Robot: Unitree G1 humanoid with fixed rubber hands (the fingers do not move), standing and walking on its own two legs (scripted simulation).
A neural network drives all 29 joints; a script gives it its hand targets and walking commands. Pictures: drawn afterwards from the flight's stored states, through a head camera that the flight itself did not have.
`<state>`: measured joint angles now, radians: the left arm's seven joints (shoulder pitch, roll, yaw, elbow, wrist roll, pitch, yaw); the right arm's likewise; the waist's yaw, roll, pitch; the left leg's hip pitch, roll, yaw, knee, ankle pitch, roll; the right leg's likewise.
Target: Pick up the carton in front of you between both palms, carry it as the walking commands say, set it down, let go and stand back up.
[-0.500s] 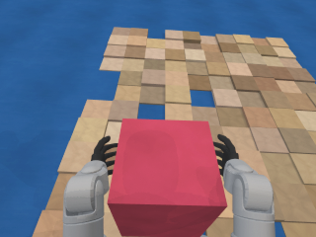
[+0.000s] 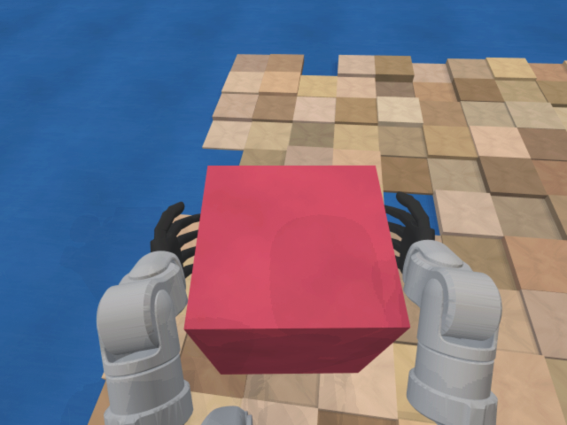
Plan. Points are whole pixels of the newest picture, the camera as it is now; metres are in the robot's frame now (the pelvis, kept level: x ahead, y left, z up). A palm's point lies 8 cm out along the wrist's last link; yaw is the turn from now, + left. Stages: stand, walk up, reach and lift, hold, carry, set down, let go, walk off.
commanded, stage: carry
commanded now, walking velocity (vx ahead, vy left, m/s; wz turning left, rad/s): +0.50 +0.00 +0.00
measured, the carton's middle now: (290, 280) +0.30 +0.01 +0.04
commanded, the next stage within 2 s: none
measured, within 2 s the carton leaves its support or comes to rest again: neither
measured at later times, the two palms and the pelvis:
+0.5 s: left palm (227, 66) +0.73 +0.13 +0.12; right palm (383, 66) +0.69 -0.17 +0.13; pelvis +0.31 +0.02 +0.00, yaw -4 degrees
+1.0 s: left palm (236, 6) +0.98 +0.13 +0.13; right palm out of the picture +1.01 -0.17 +0.13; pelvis +0.65 -0.04 +0.04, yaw -1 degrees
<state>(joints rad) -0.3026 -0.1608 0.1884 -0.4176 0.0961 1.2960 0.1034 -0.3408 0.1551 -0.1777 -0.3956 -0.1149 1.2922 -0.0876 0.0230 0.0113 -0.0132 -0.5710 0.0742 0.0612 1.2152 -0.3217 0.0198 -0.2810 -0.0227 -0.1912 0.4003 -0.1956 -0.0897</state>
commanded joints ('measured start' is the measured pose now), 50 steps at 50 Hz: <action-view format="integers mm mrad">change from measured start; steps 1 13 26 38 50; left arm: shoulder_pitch -610 -1036 -1245 -1095 -943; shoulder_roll -775 -776 -787 -821 -1015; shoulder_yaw -771 -692 -522 -586 -721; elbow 15 304 267 334 203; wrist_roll -428 -489 -395 -371 -510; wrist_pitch -20 -116 -46 -16 -68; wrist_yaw -270 -225 -126 -189 -281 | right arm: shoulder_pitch -530 -944 -1264 -1087 -747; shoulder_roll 813 822 900 906 972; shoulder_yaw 782 679 582 601 643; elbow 57 345 234 316 268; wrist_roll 380 473 573 470 314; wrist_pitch -24 -103 -38 14 -76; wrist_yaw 204 179 169 221 168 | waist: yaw -5 -62 -93 73 63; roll -137 -177 53 -204 -137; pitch -374 -369 -550 -650 -459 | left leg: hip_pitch -195 260 775 78 -77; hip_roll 27 -155 194 -77 -59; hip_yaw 6 196 -279 45 -11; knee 11 -617 -772 -60 -525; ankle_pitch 23 215 455 337 162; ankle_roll -5 73 243 -40 -52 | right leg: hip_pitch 384 339 -560 606 449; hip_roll -256 -156 -36 -221 -177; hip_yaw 263 26 198 507 327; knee -127 197 796 103 -24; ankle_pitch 215 920 -248 446 448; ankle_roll -83 -19 49 -170 -110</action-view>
